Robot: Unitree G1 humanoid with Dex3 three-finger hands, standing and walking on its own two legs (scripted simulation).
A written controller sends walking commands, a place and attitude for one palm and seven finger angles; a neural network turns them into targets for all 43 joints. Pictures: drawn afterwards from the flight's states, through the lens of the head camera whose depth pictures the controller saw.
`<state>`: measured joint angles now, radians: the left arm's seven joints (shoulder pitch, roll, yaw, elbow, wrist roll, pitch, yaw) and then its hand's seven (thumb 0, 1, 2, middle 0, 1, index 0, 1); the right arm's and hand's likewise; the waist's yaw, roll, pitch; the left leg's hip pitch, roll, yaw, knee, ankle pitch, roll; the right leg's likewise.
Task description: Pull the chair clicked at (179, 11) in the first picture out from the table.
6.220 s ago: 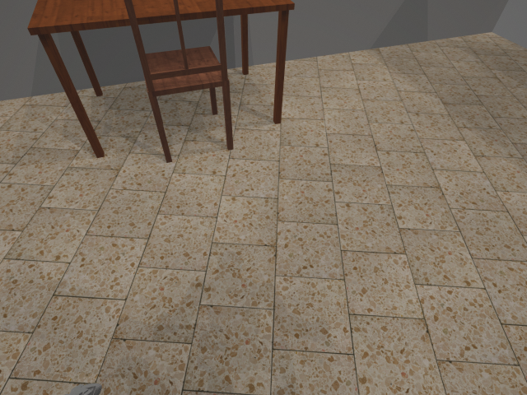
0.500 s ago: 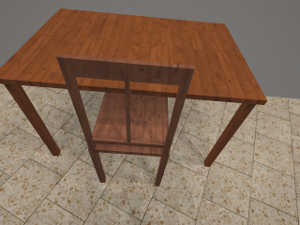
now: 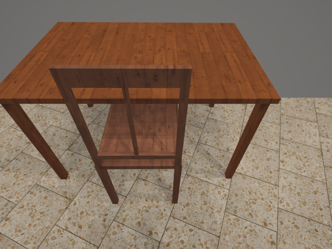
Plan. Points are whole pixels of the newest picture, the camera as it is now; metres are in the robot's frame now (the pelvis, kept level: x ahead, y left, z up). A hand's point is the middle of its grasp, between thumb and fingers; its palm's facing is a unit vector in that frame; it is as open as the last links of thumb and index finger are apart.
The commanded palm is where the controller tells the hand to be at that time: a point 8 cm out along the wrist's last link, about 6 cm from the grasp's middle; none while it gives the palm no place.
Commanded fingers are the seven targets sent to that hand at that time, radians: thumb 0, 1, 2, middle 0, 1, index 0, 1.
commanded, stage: come to a stop and stand still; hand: left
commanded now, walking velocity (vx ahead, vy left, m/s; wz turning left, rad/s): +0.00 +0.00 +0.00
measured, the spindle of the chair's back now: (131, 126) +0.53 +0.16 -0.07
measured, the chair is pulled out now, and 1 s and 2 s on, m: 0.00 0.00 0.00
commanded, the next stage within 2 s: look again from close up in 0.86 s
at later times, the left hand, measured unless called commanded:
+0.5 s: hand out of the picture -0.01 +0.13 -0.18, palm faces +0.07 -0.98 -0.16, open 7.3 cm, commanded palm none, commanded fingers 0.00 0.90 0.90 -0.20 -0.30 -0.20 -0.30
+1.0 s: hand out of the picture +0.01 +0.14 -0.18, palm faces +0.05 -0.98 -0.19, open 7.3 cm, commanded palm none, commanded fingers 0.00 0.90 0.90 -0.20 -0.30 -0.20 -0.30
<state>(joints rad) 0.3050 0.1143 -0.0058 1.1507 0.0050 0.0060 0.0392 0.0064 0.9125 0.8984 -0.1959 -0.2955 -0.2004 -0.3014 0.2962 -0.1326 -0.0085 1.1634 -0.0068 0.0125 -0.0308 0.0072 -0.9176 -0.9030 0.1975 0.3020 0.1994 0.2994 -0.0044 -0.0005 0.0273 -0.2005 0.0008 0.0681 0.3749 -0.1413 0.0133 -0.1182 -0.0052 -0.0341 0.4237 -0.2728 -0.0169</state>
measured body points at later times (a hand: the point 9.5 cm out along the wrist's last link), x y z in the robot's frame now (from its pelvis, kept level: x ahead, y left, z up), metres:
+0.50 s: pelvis +0.02 -0.02 +0.00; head +0.03 -0.02 +0.45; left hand -0.02 +0.18 -0.16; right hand +0.00 -0.22 -0.17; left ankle +0.04 +0.11 -0.74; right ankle -0.02 -0.10 -0.74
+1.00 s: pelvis +0.04 -0.02 +0.00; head +0.06 -0.03 +0.45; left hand +0.01 +0.19 -0.16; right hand +0.05 -0.25 -0.17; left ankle +0.04 +0.11 -0.74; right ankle -0.02 -0.10 -0.74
